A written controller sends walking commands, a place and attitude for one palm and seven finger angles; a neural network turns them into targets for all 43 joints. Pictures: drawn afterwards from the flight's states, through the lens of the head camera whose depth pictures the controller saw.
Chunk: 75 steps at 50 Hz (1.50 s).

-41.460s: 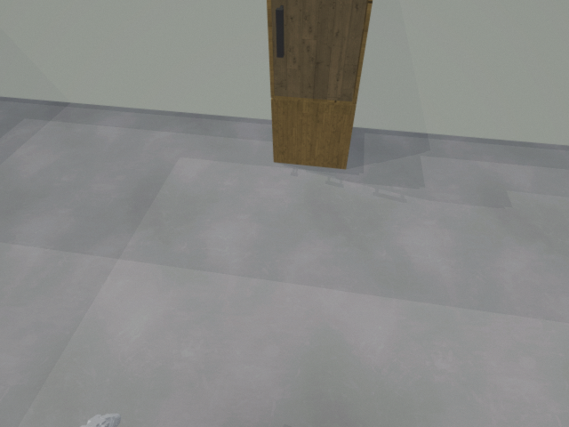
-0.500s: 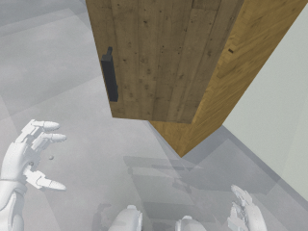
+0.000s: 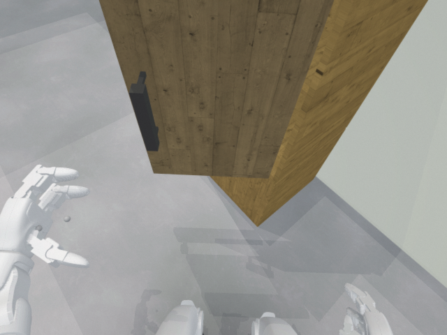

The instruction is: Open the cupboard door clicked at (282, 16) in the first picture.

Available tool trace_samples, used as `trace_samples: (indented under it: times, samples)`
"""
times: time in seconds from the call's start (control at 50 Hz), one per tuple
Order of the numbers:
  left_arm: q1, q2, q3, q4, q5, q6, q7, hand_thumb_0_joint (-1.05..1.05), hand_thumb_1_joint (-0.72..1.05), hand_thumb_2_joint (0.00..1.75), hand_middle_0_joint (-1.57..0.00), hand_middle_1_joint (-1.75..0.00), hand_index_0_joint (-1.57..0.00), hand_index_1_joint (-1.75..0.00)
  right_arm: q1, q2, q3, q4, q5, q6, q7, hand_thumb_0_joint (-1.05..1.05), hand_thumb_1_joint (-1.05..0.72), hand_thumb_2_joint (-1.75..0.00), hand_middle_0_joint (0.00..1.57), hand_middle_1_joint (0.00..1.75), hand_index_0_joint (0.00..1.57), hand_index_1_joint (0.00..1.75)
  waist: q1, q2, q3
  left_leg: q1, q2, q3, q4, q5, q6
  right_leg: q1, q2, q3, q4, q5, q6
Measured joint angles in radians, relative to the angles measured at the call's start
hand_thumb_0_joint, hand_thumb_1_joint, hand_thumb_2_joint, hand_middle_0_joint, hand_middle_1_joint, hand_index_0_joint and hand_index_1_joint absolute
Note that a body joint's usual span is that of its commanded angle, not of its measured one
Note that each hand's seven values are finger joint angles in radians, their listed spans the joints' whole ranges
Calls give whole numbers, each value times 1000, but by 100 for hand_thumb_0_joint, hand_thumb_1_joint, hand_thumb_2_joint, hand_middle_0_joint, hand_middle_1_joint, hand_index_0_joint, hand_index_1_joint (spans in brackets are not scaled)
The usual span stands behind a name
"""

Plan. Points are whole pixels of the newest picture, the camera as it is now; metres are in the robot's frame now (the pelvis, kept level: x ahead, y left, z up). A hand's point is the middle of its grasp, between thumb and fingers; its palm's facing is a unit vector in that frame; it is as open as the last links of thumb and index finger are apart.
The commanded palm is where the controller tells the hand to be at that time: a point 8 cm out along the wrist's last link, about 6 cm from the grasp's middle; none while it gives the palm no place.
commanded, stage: raise the hand with hooked fingers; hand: left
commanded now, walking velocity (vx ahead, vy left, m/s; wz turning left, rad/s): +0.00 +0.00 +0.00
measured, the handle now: (148, 113) +0.54 +0.20 +0.03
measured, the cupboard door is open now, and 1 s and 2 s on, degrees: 48 48 48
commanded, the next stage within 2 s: move the hooked fingers beside the handle in 0.18 s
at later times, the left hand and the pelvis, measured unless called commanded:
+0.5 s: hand (78, 206) +0.31 +0.27 +0.04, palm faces +0.06 -1.00 -0.03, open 13.9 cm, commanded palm +0.29 +0.31 +0.05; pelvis +0.00 -0.02 -0.01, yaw +0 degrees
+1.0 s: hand (91, 172) +0.37 +0.27 +0.04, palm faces +0.03 -1.00 -0.03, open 13.9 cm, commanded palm +0.36 +0.31 +0.04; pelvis +0.00 +0.00 -0.01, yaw -1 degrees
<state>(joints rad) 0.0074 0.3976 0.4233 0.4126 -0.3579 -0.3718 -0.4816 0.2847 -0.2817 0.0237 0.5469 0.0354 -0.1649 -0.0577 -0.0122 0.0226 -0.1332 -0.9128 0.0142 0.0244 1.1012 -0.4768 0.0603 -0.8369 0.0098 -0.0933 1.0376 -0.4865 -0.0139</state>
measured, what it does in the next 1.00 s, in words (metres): stands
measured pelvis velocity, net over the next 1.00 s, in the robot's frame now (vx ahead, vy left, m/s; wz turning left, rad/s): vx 0.00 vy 0.00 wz -0.02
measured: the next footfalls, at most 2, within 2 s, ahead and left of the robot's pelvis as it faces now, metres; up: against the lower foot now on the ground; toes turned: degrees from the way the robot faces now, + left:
none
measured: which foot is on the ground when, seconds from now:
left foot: down 0.00-1.00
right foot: down 0.00-1.00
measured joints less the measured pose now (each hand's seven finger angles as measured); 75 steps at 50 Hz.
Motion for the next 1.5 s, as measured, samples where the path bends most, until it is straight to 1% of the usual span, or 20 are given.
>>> trace_samples:
  times: [0.22,0.34,0.42,0.5,0.6,0.68,0.9,1.02,1.08,1.18,1.28,1.4,1.5]
  samples:
    - [-6,-7,-3,16,-5,-6,-8,-1,-50,30,-30,-120,-30,-120,-19,9,8,4,4,7,-8,1,-90,-90,21,30,20,30,3,-1,-2,0,8,-9,9,-7,-13,-1,8,-8,12,-10,-14]
    - [-12,-6,-3,18,1,-4,-7,-1,-50,30,-30,-120,-30,-120,-25,9,7,0,4,7,-9,1,-90,-90,21,30,20,30,5,0,-5,1,10,-11,13,-10,-18,-1,10,-10,18,-15,-18]
    - [-64,7,4,72,7,-5,-9,-1,-50,30,-30,-120,-31,-120,-29,4,11,6,5,7,-15,1,-90,-90,21,30,20,30,8,1,-5,-11,10,-15,23,-12,-20,-12,10,-13,28,-19,-20]
    - [-135,22,12,131,14,-1,-18,-1,-50,30,-30,-120,-30,-120,-33,1,13,18,6,10,-21,1,-90,-90,21,30,20,30,7,-2,-3,-28,11,-17,35,-15,-21,-29,11,-15,41,-22,-22]
    - [-192,40,19,175,27,8,-30,-1,-50,30,-30,-120,-30,-120,-27,1,12,24,6,21,-20,1,-90,-90,21,30,20,30,-5,-4,-3,-37,15,-12,37,-16,-20,-41,14,-10,42,-21,-22]
    - [-235,49,24,215,37,12,-20,-1,-50,30,-30,-120,-30,-120,-13,0,11,26,6,31,-17,1,-90,-90,21,30,20,30,-14,-5,-3,-43,16,-6,33,-15,-18,-49,15,-4,40,-18,-19]
    - [-314,72,53,307,64,-14,-4,-1,-49,30,-30,-120,-30,-120,19,-1,5,44,1,68,-8,1,-90,-90,21,30,20,30,-35,-8,-4,-60,18,6,31,-17,-10,-69,17,9,35,-12,-11]
    - [-355,65,29,326,75,-28,7,-1,-50,30,-30,-120,-30,-120,27,-1,-1,57,-1,83,-3,1,-90,-90,21,30,20,30,-37,-3,-4,-65,15,8,28,-14,-5,-72,14,10,29,-9,-5]
    - [-395,62,19,366,92,-29,20,-1,-50,30,-30,-120,-30,-120,26,-1,3,59,-2,93,-3,1,-90,-90,21,30,20,30,-40,-3,-6,-71,12,8,28,-12,-3,-77,11,11,30,-7,-3]
    - [-475,75,21,446,127,-38,50,-1,-50,30,-30,-120,-30,-120,20,1,9,57,-8,107,-1,1,-90,-90,21,30,20,30,-50,-5,-3,-91,12,9,40,-13,-1,-99,10,11,42,-8,-2]
    - [-544,102,41,515,147,-57,56,-1,-50,30,-30,-120,-30,-120,17,3,15,61,-13,127,3,1,-90,-90,21,30,20,30,-63,-9,-3,-113,17,10,54,-18,-1,-121,15,13,55,-11,-3]
    - [-613,158,68,604,161,-57,38,-1,-49,30,-30,-120,-30,-120,29,-2,19,61,-14,153,6,1,-90,-90,21,30,20,30,-77,-10,0,-141,24,9,72,-24,-2,-149,21,11,69,-13,-5]
    - [-657,190,83,642,162,-67,24,-1,-50,30,-30,-120,-30,-120,42,-8,17,73,-15,171,7,1,-90,-90,21,30,20,30,-85,-10,3,-166,28,5,87,-29,-3,-171,25,8,78,-16,-6]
